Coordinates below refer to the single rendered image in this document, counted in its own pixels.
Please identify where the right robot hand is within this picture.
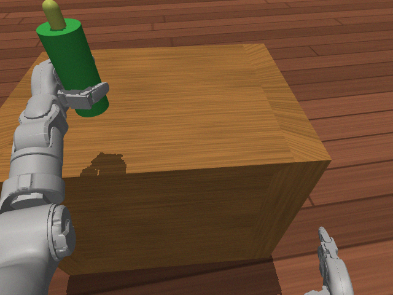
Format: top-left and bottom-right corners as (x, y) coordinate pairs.
(304, 227), (354, 295)

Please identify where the bottle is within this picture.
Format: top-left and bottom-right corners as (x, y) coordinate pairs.
(36, 0), (109, 117)

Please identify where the left robot arm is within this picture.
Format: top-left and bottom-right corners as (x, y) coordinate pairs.
(0, 93), (76, 295)

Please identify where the left robot hand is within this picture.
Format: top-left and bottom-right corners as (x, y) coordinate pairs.
(31, 56), (109, 111)

